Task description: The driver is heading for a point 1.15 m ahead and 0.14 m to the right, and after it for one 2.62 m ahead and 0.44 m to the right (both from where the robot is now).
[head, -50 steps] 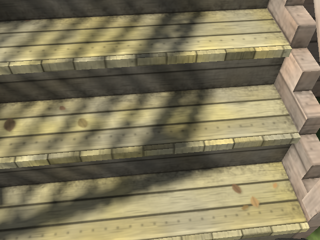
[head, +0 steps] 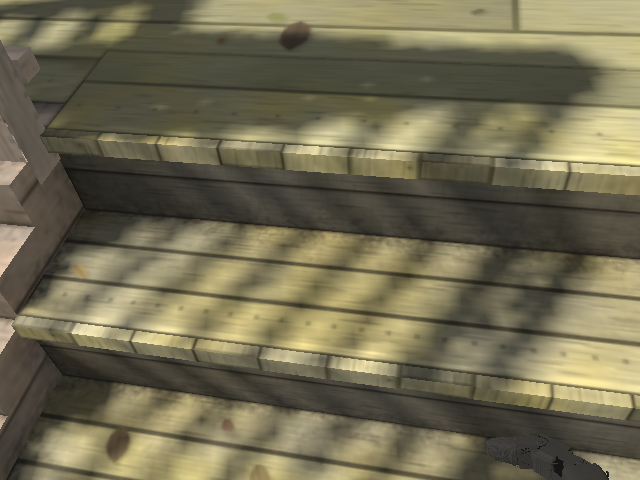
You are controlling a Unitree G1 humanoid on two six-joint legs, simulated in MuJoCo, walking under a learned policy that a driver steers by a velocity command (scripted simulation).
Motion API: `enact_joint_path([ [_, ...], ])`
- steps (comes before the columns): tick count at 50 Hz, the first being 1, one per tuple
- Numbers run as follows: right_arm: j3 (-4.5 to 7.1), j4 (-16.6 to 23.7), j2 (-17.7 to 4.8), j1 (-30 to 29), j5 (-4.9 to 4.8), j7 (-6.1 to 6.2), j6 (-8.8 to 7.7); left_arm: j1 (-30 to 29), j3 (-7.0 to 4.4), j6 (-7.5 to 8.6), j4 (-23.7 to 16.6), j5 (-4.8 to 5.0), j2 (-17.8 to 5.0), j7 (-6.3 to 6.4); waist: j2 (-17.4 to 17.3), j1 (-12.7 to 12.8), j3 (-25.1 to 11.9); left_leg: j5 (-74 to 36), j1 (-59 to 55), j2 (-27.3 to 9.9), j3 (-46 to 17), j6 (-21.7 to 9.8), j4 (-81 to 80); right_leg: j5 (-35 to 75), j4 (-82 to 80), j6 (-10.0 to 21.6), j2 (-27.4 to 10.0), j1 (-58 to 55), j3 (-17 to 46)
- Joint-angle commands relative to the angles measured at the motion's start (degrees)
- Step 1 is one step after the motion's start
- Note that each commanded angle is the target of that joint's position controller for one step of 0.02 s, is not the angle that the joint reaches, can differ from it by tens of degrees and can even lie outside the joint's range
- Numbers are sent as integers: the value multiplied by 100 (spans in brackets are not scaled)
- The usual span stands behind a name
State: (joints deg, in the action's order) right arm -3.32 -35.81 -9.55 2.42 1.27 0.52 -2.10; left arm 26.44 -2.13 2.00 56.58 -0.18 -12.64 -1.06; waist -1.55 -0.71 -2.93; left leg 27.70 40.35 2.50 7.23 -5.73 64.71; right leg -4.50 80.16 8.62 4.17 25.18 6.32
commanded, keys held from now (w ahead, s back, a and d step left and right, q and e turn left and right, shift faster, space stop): w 1.00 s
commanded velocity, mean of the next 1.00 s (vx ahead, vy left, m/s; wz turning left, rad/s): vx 0.50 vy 0.00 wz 0.01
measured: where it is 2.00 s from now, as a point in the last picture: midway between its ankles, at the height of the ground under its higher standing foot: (363, 75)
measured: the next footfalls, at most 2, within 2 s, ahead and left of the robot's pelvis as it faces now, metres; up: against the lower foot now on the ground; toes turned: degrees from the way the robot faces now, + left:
right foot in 0.38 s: +0.31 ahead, -0.21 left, +0.19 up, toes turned -6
left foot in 1.00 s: +0.64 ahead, +0.00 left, +0.38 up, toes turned +7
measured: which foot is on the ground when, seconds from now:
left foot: down 0.00-0.42, up 0.44-0.98, down 1.00-1.00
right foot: up 0.00-0.36, down 0.38-1.00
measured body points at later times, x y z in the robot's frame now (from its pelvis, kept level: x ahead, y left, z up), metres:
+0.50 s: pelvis +0.21 -0.12 +0.17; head +0.19 -0.12 +0.62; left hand +0.36 +0.09 +0.06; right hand +0.18 -0.35 +0.01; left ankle +0.09 +0.06 -0.42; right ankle +0.27 -0.20 -0.46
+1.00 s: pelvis +0.45 -0.10 +0.31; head +0.48 -0.13 +0.75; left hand +0.26 +0.06 +0.19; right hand +0.74 -0.19 +0.25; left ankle +0.60 -0.01 -0.27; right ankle +0.27 -0.21 -0.44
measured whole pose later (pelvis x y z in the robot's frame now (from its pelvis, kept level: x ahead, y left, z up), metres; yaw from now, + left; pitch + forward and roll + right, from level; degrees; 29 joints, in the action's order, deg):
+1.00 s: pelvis +0.45 -0.10 +0.31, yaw +0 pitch +7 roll +6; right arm -8.1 -38.3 -1.9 -8.0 -1.8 -3.5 -4.0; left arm 36.7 2.9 1.7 68.1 0.2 -2.7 1.9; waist 1.9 3.9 -3.9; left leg 20.7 61.5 -1.9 14.3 -9.1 78.1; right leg -8.1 4.5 1.3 -8.1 -5.8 -5.5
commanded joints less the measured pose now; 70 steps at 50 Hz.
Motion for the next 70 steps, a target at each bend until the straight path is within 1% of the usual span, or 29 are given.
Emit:
enact_joint_path([
  [1,128,-1269,217,1351,-118,-36,15,-1836,276,263,-1846,-10,507,-264,205,50,809,1314,-1380,-1580,-4022,-670,-4229,-1512,5039,246,96,3778,583],
  [2,29,-1562,741,1191,-73,-172,-27,-1347,391,205,-1707,73,698,-221,382,415,833,560,-1211,-1284,-3008,-315,-4086,-1484,5030,213,17,3799,640],
  [4,31,-1725,872,1012,54,-291,-58,-834,619,244,-1615,249,807,-219,312,747,870,-919,-974,-1152,-1725,-147,-4182,-1138,4654,77,-153,3976,674],
  [6,111,-1935,333,1261,218,-279,-114,-1094,711,168,-1619,243,755,-75,99,656,861,-1294,-620,-1295,-1295,-495,-4634,-613,5205,-256,-34,4179,192],
  [12,169,-2216,-328,2045,-58,-178,-207,-3079,842,92,-2584,-37,597,132,-289,77,772,-817,-1062,-1389,-1243,-498,-5405,-135,3630,-722,-612,5000,-466],
  [16,464,-2521,-839,2964,-255,243,37,-3643,1065,40,-2763,-55,915,94,-762,-137,-314,-2377,-2605,-1817,-1031,-595,-6351,-1700,1002,-625,-1115,3055,-1313],
  [18,546,-2501,-1074,3182,-251,175,-7,-3181,813,116,-2604,33,591,-22,-1190,176,-919,-7408,-3192,-1712,-587,-573,-5506,-3362,-250,-359,-240,1061,-2001],
  [20,565,-2359,-1116,2662,-65,111,-136,-1128,324,244,-2002,-66,-473,-9,-1120,980,-1542,-10236,-3387,-1570,-438,-383,-3222,-2093,-1374,241,-719,-348,36],
  [22,595,-2198,-307,1971,-163,-46,-268,671,-126,-12,-1113,-157,-1631,200,1644,1416,-2069,-2546,-60,131,-1401,141,1400,-5644,-6547,1127,-2441,-2397,5836],
  [23,549,-1845,256,1412,-196,-205,-346,497,-107,17,-744,-70,-1467,215,1536,1059,-1426,-2271,720,328,-2480,131,3582,-5745,-6959,456,-2507,-1784,6085],
  [25,401,-1343,508,812,-184,-191,-329,-695,110,-56,-458,-53,-255,34,537,280,453,-2707,1800,-113,-1825,-66,4563,-4752,-5812,103,-2315,125,3528],
  [26,413,-1316,306,957,-142,-130,-266,-881,280,-39,-221,-150,458,-32,509,7,596,-2806,1787,-267,-1704,-178,4684,-3964,-5439,-137,-2077,640,2507],
  [29,165,-1351,639,1521,-215,-99,-138,-744,403,45,394,-225,908,-139,699,-381,686,-2762,2715,-96,-1883,-488,5639,-2606,-5598,-364,-1737,414,1205],
  [34,-24,-1341,542,1070,-174,43,-63,-454,438,134,456,-406,381,-121,496,-313,299,-3608,3245,82,-1252,-36,5543,-1319,-6085,-296,-1537,382,-247],
  [42,-413,20,882,-1697,-359,-164,-195,1625,452,-4,921,-127,175,282,731,732,858,-2323,5832,-648,-601,257,4562,-1673,-7205,42,-2145,-2097,530],
  [44,-589,487,1046,-2608,-337,-283,-136,1963,351,-49,1023,61,53,500,773,919,936,-1711,4675,-1171,80,313,3533,-920,-8525,222,-2520,-1913,567],
  [46,-557,352,909,-2123,-372,-431,-185,1440,362,-83,1043,174,116,464,797,341,700,-1316,2991,-950,586,-47,2184,1596,-8404,-45,-2083,-2251,-691],
  [48,-375,345,580,-1687,-249,-459,-357,1559,394,12,1162,41,-119,302,1252,-75,-403,-1016,239,-84,1270,-507,1927,8849,-7230,7,-2085,-1999,-1263],
  [50,15,33,-207,84,-307,-361,-283,1263,140,41,1102,7,-1170,298,2357,-1161,-1265,-19,-1053,35,241,-696,108,10797,-5611,147,-2222,-3296,-997],
  [51,243,-371,-792,1204,-180,-365,-244,750,113,132,891,-98,-1081,314,1975,-1571,-1750,-682,-2429,-427,-1039,-914,-373,10079,-4543,172,-2041,-2626,-739],
  [52,464,-806,-1211,2066,-47,-253,-95,961,175,264,762,-116,-373,159,93,-1382,-2380,651,-4072,-1580,-3962,-1632,-2234,7336,-2806,98,-1229,-596,-523],
  [53,590,-1370,-1528,2805,-17,-61,164,414,197,468,764,-105,38,-49,-819,-1335,-2586,1587,-4859,-2302,-6602,-1779,-4941,543,-235,-85,-90,506,152],
  [54,438,-1665,-944,2612,36,17,186,-370,100,546,386,-32,354,-256,-379,-1013,-2027,1507,-3936,-2482,-6928,-1252,-5192,29,2622,-220,168,1491,1185],
  [56,112,-2230,268,1631,39,-200,-20,-1849,417,531,-927,-63,1023,-349,52,-113,-17,577,-1936,-2061,-4296,-553,-4455,-18,4726,133,-89,3017,764],
  [58,48,-2583,720,1368,103,-384,-186,-1381,612,516,-1177,21,1232,-293,426,445,346,-1110,-1603,-1559,-2414,112,-4000,332,5363,565,-103,3707,1118],
  [62,-65,-2660,523,1219,307,-543,-213,-1343,886,230,-1259,218,1282,-166,13,959,585,-2168,-1146,-1143,-492,462,-4514,274,5515,364,-160,4820,394],
  [65,-197,-2736,351,1399,82,-576,-200,-2430,1043,145,-1697,143,1111,-12,-149,784,763,-2292,-236,-879,-21,523,-5019,701,4432,70,-179,4747,-283],
  [68,-102,-3088,-65,3013,-59,-240,-85,-4233,1220,222,-2277,91,1054,28,-563,-79,467,-2947,-1395,-1165,-599,48,-6160,-293,2898,-376,-567,4632,-1662],
  [70,-7,-3266,-216,3421,-186,-39,-178,-4431,1154,319,-2222,131,922,-123,-709,-85,111,-4179,-2958,-1466,-652,-19,-6370,-610,1798,-240,-903,4294,-1965],
])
